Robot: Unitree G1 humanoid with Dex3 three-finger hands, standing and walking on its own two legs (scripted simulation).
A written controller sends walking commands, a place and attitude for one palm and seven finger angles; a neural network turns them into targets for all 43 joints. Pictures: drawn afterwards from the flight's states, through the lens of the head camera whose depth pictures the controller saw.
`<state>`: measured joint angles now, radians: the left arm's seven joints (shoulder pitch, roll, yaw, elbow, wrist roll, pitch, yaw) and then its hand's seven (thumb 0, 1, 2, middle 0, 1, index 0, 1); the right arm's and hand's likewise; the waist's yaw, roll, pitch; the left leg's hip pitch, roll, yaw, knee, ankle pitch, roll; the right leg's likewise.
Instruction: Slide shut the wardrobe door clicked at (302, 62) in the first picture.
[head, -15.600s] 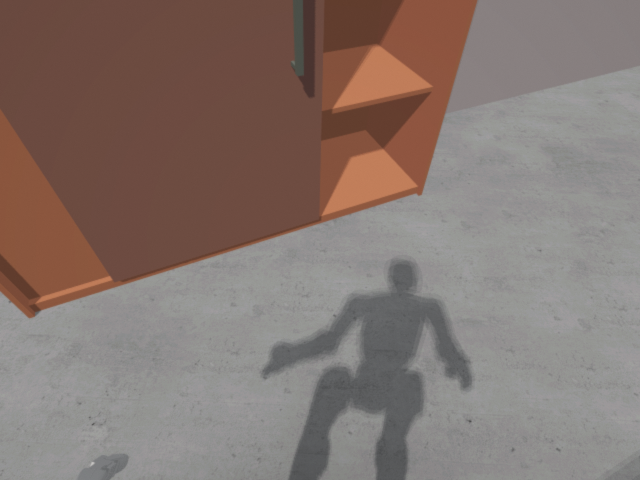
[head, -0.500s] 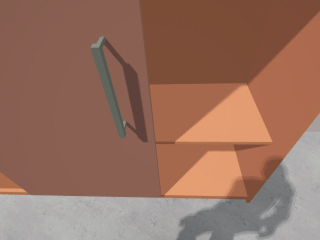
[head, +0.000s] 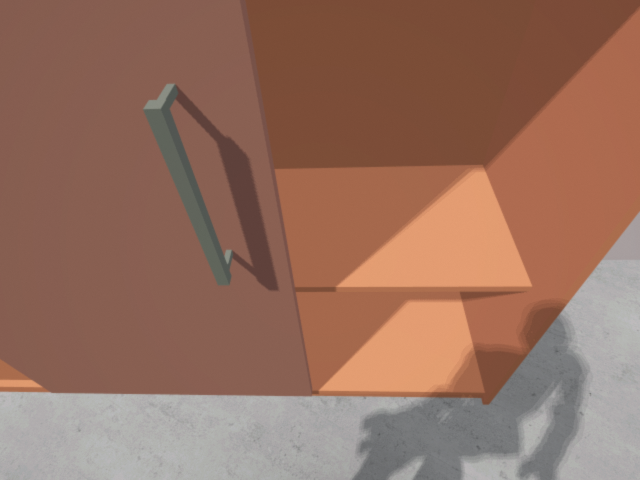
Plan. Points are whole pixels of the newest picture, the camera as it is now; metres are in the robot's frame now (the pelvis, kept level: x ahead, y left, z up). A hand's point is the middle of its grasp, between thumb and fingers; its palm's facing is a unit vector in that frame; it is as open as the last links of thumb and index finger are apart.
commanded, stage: come to a stop and stand still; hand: left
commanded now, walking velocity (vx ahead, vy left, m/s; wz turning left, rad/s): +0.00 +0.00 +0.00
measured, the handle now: (201, 201) +0.45 +0.18 +0.12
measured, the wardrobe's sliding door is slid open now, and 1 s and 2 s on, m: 0.52 0.52 0.52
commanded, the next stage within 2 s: look again from close up in 0.20 s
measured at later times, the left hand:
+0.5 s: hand out of the picture +0.00 +0.17 -0.17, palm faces +0.02 -0.97 -0.22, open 7.3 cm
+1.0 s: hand out of the picture -0.01 +0.16 -0.17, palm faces +0.03 -0.98 -0.20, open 7.3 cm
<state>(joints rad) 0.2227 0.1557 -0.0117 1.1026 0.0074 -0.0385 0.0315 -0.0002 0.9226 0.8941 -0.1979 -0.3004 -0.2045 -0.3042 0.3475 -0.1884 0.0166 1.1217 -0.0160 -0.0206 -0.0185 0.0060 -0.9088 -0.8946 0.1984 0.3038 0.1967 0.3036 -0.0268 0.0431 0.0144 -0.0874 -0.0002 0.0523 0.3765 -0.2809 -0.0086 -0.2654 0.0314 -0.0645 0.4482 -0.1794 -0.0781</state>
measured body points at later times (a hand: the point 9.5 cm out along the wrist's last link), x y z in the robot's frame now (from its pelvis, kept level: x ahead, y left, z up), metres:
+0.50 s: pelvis +0.00 -0.01 +0.00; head +0.00 -0.03 +0.45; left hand +0.00 +0.22 -0.15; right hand -0.03 -0.21 -0.17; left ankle -0.05 +0.12 -0.74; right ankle +0.04 -0.07 -0.74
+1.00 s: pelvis +0.01 +0.00 +0.00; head +0.01 -0.02 +0.45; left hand -0.01 +0.21 -0.15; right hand -0.06 -0.20 -0.17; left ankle -0.05 +0.12 -0.74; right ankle +0.04 -0.07 -0.74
